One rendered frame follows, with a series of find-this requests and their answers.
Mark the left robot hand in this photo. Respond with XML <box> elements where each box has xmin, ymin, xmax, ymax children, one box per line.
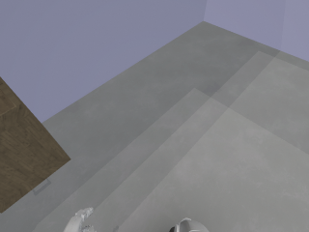
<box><xmin>63</xmin><ymin>207</ymin><xmax>97</xmax><ymax>232</ymax></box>

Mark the cabinet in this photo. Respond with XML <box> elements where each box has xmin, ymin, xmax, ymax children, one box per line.
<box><xmin>0</xmin><ymin>77</ymin><xmax>70</xmax><ymax>214</ymax></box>

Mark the right robot thigh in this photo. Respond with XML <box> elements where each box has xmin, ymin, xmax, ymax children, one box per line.
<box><xmin>174</xmin><ymin>219</ymin><xmax>209</xmax><ymax>232</ymax></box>

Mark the drawer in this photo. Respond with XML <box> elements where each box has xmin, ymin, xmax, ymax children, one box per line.
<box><xmin>0</xmin><ymin>89</ymin><xmax>14</xmax><ymax>114</ymax></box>

